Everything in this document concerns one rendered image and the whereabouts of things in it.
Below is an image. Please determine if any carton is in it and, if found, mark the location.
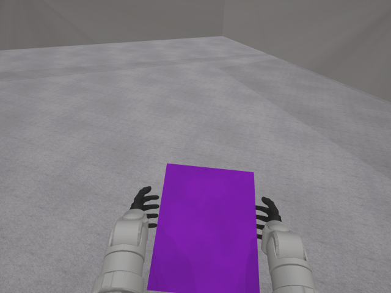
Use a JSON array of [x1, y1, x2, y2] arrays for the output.
[[147, 164, 260, 293]]

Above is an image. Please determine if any left robot hand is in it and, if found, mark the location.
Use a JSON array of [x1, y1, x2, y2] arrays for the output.
[[130, 186, 159, 228]]

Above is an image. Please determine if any left robot forearm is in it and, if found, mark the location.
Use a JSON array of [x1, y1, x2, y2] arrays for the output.
[[91, 209, 148, 293]]

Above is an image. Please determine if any right robot hand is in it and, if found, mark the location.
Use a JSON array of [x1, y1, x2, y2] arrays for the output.
[[255, 197, 282, 239]]

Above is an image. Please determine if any right robot forearm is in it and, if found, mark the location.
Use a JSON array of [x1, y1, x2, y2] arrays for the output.
[[261, 220, 321, 293]]

